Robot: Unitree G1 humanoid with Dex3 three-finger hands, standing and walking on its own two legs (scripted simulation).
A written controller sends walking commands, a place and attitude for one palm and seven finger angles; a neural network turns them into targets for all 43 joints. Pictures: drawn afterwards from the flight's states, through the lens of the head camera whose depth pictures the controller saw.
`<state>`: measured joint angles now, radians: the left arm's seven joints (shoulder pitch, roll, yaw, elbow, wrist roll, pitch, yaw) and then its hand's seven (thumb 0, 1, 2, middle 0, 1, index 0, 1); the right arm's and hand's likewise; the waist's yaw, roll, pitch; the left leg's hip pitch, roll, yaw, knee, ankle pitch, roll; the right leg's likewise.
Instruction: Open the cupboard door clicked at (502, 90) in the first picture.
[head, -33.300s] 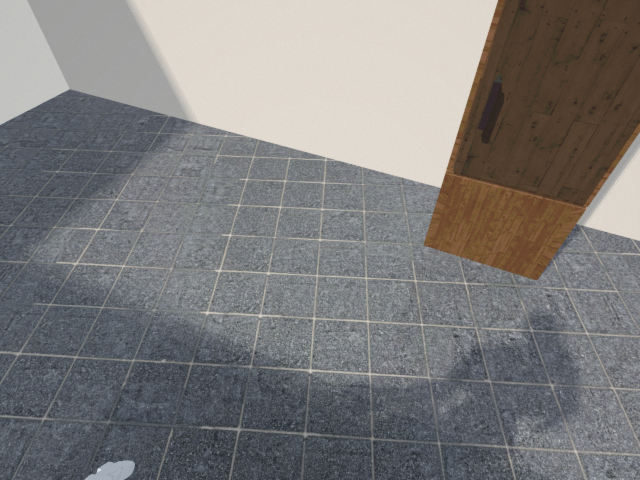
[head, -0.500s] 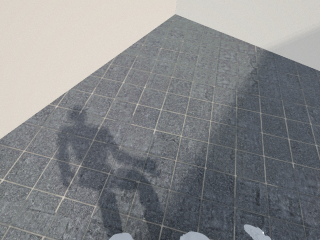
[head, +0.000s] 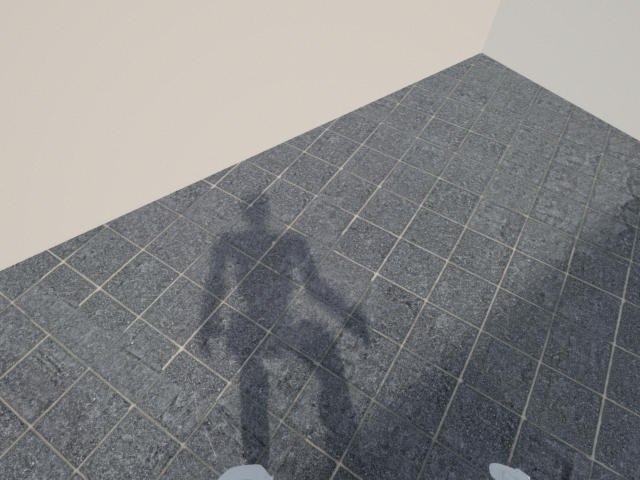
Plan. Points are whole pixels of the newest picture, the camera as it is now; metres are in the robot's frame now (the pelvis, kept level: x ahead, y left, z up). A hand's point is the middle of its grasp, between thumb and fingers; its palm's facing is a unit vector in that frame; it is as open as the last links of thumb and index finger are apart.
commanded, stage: turn to face it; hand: left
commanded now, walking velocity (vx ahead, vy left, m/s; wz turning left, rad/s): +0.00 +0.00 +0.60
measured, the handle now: out of the picture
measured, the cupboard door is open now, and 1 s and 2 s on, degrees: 42 42 42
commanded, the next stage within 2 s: none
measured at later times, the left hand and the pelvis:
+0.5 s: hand out of the picture +0.04 +0.17 -0.14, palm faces +0.29 -0.91 -0.30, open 7.4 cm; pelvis +0.01 -0.05 +0.00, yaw +18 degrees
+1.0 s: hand out of the picture -0.03 +0.17 -0.16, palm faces +0.57 -0.77 -0.27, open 7.4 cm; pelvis +0.01 -0.06 +0.00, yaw +35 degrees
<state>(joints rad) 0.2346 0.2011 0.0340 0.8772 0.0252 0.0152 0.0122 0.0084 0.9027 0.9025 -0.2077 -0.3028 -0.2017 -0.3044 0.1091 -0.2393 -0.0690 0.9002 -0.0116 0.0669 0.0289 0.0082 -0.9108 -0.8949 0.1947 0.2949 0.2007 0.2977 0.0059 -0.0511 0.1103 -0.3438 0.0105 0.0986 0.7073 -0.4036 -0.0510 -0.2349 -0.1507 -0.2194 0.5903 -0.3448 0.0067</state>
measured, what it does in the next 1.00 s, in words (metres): steps on the spot, turning left: left foot, then right foot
